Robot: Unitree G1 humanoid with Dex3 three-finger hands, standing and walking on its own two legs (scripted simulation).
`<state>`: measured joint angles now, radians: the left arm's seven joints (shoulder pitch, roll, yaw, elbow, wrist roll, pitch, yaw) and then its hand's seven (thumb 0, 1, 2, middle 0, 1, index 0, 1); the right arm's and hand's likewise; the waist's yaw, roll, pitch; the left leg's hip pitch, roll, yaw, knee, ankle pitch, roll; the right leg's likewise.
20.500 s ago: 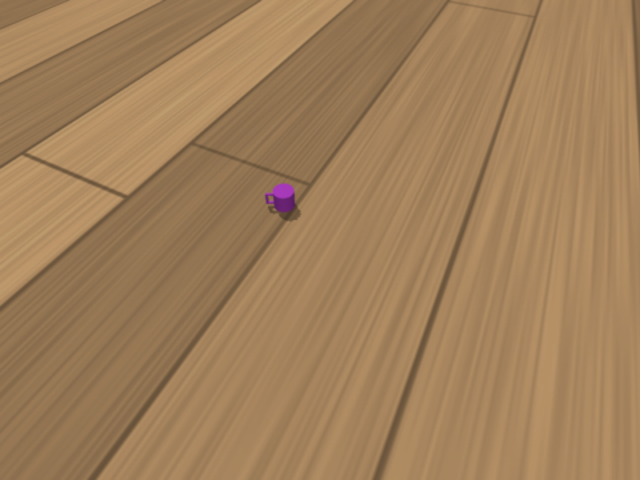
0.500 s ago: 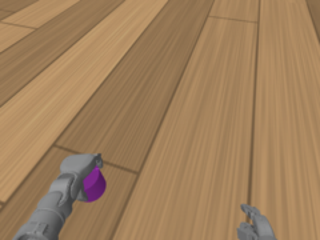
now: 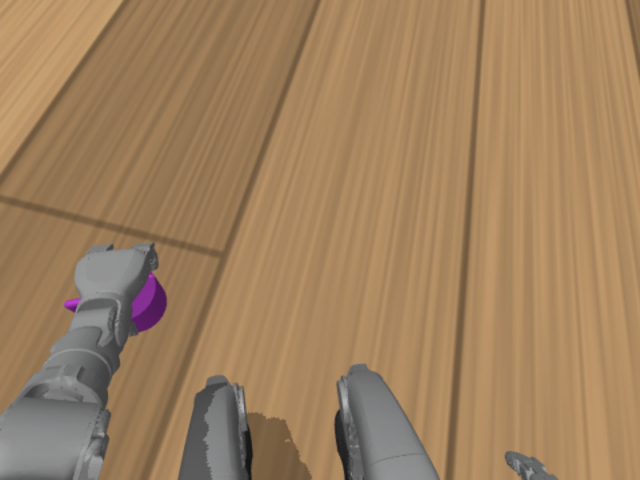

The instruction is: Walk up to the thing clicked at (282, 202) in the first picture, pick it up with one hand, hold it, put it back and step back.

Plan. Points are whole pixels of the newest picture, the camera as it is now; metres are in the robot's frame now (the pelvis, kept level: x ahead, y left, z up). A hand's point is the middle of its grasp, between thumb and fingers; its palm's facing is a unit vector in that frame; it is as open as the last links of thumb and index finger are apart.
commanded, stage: crouch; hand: left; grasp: from above
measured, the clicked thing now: (117, 299) +0.38 +0.26 -0.17
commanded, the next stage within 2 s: lower in 1.26 s
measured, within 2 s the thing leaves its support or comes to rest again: rests again in 1.98 s
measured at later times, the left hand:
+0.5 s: hand (159, 311) +0.41 +0.24 -0.35, palm faces -0.46 -0.02 -0.89, open 11.1 cm
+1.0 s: hand (169, 307) +0.43 +0.24 -0.43, palm faces -0.48 -0.03 -0.87, open 11.1 cm
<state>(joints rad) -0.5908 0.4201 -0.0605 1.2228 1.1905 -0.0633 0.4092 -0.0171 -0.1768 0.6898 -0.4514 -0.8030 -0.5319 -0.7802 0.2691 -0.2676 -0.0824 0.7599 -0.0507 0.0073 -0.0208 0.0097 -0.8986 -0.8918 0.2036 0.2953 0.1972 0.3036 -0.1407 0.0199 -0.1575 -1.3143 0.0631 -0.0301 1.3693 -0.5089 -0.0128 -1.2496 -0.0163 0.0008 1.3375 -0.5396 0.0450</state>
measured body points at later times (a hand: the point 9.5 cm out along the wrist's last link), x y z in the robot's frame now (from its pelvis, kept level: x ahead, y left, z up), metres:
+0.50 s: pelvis -0.02 +0.00 -0.17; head +0.21 +0.04 +0.21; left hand +0.43 +0.24 -0.30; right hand +0.05 -0.28 -0.30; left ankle +0.06 +0.13 -0.60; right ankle +0.04 -0.15 -0.60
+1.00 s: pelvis -0.03 +0.00 -0.25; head +0.22 +0.04 +0.12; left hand +0.46 +0.24 -0.38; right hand -0.01 -0.28 -0.35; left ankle +0.06 +0.13 -0.60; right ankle +0.04 -0.15 -0.60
